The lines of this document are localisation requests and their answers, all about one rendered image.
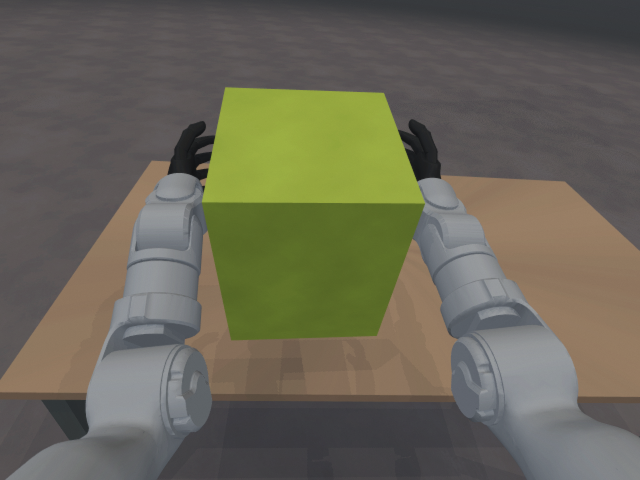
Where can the right robot forearm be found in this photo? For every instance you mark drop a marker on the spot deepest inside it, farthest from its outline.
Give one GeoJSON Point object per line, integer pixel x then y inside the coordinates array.
{"type": "Point", "coordinates": [475, 293]}

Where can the left robot hand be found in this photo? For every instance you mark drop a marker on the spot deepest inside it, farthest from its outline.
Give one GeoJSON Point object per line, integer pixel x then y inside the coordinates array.
{"type": "Point", "coordinates": [185, 160]}

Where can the table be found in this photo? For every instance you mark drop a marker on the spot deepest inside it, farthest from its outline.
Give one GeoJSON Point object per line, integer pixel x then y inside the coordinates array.
{"type": "Point", "coordinates": [576, 270]}

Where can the left robot upper arm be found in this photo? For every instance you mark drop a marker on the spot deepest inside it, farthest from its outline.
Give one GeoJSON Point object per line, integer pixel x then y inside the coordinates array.
{"type": "Point", "coordinates": [142, 403]}

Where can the right robot upper arm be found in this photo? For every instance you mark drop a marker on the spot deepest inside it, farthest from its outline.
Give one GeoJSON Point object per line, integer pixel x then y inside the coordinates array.
{"type": "Point", "coordinates": [520, 383]}

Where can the left robot forearm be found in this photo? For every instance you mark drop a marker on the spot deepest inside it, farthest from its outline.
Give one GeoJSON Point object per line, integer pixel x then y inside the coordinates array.
{"type": "Point", "coordinates": [159, 305]}

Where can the carton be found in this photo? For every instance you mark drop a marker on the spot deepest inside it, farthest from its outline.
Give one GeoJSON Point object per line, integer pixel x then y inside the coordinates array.
{"type": "Point", "coordinates": [311, 205]}

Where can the right robot hand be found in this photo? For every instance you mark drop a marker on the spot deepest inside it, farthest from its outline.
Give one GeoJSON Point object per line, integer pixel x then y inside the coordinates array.
{"type": "Point", "coordinates": [424, 161]}

